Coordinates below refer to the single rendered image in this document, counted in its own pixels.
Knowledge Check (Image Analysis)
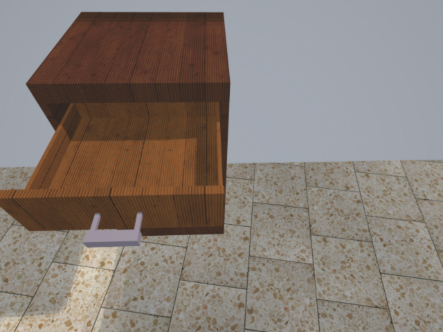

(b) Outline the handle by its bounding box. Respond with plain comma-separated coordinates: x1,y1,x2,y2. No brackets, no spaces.
83,212,143,248

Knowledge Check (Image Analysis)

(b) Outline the cabinet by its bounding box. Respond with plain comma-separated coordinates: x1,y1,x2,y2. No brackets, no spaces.
26,12,230,236

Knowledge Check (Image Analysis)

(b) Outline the drawer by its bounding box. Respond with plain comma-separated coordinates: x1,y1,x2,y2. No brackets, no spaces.
0,102,224,231

